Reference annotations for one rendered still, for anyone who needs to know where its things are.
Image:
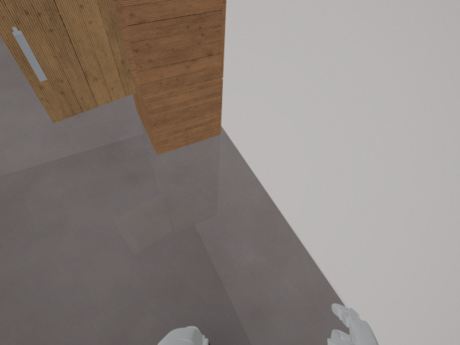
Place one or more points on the robot right hand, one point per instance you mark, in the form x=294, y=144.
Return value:
x=360, y=332

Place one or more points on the cupboard door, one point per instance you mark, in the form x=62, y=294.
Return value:
x=79, y=47

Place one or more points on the left robot thigh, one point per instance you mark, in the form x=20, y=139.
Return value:
x=184, y=336

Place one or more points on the handle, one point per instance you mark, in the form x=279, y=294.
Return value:
x=29, y=54

